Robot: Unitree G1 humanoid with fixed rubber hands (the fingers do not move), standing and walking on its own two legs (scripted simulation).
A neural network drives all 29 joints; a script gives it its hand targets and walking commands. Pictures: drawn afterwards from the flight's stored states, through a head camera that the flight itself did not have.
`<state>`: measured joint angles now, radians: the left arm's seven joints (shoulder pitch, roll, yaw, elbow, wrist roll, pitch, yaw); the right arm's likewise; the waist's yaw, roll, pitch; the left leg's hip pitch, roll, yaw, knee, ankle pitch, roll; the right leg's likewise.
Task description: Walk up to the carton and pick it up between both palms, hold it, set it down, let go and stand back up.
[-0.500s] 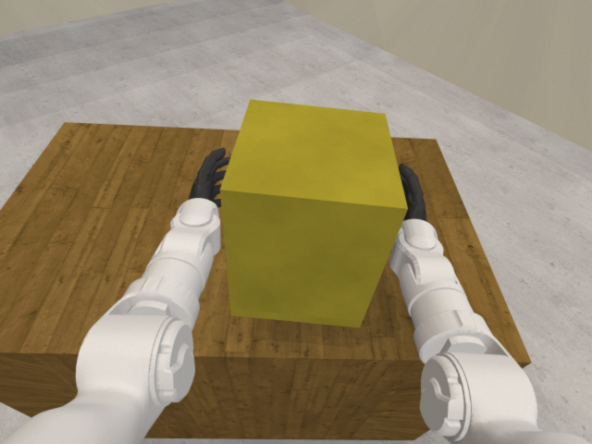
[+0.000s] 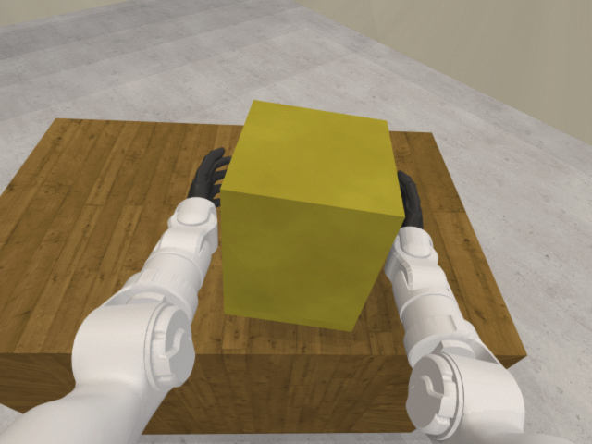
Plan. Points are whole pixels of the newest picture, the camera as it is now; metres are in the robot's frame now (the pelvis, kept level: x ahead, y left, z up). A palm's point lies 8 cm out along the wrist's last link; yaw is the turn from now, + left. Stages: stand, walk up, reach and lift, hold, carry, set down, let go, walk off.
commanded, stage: set down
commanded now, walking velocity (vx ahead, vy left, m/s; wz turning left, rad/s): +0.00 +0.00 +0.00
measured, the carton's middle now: (304, 219) +0.43 -0.05 +0.06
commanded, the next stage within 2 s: none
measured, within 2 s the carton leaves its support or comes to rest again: rests again in 1.44 s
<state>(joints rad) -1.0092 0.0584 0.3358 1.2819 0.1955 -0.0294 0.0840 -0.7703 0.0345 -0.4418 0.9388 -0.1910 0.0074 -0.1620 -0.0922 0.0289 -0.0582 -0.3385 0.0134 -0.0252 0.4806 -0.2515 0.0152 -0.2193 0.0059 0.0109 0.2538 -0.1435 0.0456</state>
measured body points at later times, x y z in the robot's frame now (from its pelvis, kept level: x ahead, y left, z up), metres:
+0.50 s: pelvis +0.00 +0.00 +0.00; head +0.05 +0.01 +0.45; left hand +0.45 +0.10 +0.07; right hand +0.40 -0.19 +0.06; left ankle -0.01 +0.09 -0.74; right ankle -0.02 -0.16 -0.74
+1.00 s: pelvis +0.00 +0.00 +0.00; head +0.06 +0.01 +0.45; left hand +0.45 +0.10 +0.05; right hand +0.39 -0.19 +0.04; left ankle -0.01 +0.09 -0.74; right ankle -0.02 -0.16 -0.74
